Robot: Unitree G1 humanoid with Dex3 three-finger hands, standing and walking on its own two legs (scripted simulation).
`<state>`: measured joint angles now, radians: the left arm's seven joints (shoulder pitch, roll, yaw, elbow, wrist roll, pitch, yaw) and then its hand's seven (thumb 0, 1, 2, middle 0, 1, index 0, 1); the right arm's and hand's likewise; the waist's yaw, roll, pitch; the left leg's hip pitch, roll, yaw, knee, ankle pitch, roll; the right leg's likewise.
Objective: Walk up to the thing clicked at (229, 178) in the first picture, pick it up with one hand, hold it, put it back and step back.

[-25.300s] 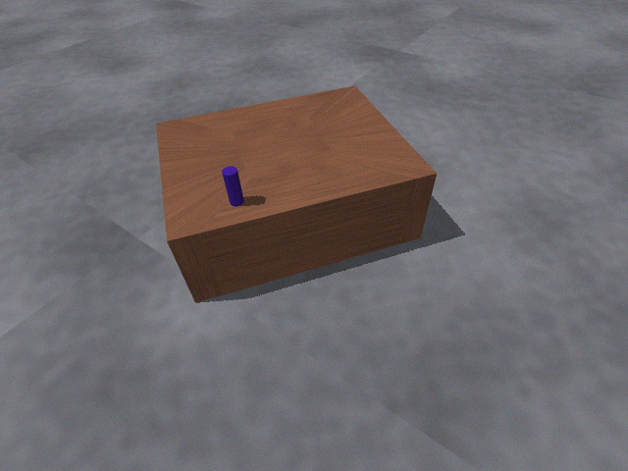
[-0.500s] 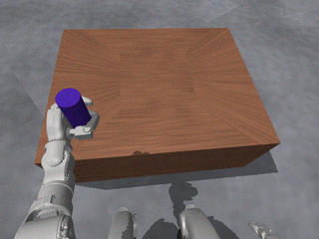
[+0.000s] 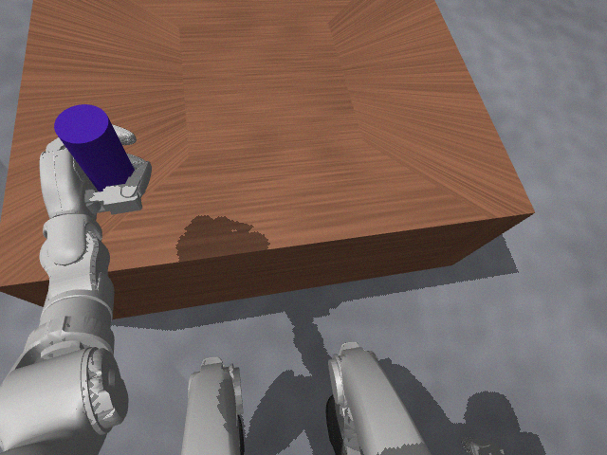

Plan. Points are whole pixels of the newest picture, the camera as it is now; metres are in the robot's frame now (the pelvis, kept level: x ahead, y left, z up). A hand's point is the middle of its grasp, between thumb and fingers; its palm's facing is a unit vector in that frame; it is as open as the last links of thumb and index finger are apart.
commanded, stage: crouch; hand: left
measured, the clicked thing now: (105, 162) +0.50 +0.22 +0.03
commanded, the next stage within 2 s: lower in 0.20 s
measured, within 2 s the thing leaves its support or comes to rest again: rests again in 1.68 s
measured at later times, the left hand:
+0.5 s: hand (138, 183) +0.52 +0.20 -0.06, palm faces +0.14 -0.99 -0.04, open 6.8 cm
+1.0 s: hand (150, 197) +0.53 +0.20 -0.12, palm faces +0.13 -0.99 -0.06, open 6.8 cm
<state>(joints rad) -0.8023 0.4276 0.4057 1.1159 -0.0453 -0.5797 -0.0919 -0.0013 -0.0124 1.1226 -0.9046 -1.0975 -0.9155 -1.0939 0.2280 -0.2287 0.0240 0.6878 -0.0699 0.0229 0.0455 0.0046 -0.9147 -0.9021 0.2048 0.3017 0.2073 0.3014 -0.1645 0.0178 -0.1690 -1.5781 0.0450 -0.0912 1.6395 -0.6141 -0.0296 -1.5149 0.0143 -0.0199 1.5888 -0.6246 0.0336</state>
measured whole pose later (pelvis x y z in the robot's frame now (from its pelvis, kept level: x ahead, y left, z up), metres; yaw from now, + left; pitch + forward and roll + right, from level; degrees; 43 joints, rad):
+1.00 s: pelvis -0.03 +0.00 -0.12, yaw -2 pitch +36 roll -6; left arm -1.00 0.58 0.44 1.22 0.02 -0.51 -0.10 0.00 -0.01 1.12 -0.90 -1.10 -0.92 -1.09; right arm 0.21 -0.25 0.08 0.65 -0.09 0.05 0.05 0.00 -0.92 -0.90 0.20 0.30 0.21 0.30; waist -0.22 0.02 -0.14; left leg -2.00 0.03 -0.12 2.03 -0.66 -0.03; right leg -1.93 0.02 -0.02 1.98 -0.68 0.05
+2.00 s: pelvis -0.03 +0.00 -0.15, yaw -2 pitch +35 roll -6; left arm -1.03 0.57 0.45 1.15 0.00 -0.46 -0.10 -0.01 -0.29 0.35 -0.66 -0.54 -0.66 -0.53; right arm 0.21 -0.27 0.08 0.62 -0.09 0.07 0.05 0.00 -0.92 -0.90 0.21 0.30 0.21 0.30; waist -0.21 0.01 -0.13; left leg -2.08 0.02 -0.13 2.13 -0.67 -0.03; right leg -2.00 0.02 -0.02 2.07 -0.69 0.05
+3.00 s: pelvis +0.01 +0.01 +0.07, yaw +0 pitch +26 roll -6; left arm -0.86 0.79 0.42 1.21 0.14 -0.06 0.04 -0.02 -0.53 0.05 -0.06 -0.06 -0.06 -0.06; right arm 0.32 -0.26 0.05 0.65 0.00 0.12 0.00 0.00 -0.90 -0.90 0.21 0.30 0.21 0.30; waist -0.16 0.03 -0.11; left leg -1.30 0.06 -0.09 1.38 -0.55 -0.02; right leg -1.22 0.02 -0.03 1.29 -0.53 0.04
